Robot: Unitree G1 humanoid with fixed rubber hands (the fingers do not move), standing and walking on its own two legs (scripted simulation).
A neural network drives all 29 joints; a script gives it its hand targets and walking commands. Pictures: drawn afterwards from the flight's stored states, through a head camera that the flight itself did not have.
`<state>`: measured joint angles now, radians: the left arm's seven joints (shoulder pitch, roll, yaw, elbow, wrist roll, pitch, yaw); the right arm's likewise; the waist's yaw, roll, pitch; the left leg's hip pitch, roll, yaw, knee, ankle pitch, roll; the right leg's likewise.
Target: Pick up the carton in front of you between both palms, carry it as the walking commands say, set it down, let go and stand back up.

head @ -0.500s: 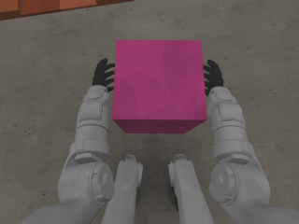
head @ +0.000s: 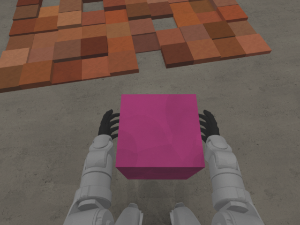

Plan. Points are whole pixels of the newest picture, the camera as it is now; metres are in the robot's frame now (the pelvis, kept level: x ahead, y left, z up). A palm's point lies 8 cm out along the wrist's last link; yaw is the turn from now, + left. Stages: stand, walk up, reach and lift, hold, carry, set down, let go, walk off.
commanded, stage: reach and lift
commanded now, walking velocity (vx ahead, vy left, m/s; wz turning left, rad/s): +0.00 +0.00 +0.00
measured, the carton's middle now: (157, 141) +0.37 +0.00 -0.09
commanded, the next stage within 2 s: hold in 1.38 s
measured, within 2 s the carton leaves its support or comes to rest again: neither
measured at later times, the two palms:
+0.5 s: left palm (86, 137) +0.30 +0.16 +0.09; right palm (226, 131) +0.31 -0.14 +0.10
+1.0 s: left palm (89, 130) +0.31 +0.15 +0.10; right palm (230, 129) +0.31 -0.15 +0.11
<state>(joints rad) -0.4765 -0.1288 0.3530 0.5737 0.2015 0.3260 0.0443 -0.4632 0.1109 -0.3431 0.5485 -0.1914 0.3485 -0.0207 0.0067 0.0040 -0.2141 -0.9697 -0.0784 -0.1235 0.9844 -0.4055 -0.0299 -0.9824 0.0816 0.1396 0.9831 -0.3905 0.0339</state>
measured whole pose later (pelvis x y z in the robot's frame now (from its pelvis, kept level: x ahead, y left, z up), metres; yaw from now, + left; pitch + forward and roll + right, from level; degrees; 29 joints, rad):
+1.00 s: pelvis +0.02 +0.00 +0.07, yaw +1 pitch -4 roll +0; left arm -0.30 -0.16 0.28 0.35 0.28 0.62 -0.01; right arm -0.28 0.16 -0.26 0.32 -0.27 0.65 0.01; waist 0.00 0.00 0.00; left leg -0.13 -0.04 -0.14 0.41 -0.21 -0.01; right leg -0.14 0.04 0.14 0.40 -0.20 0.02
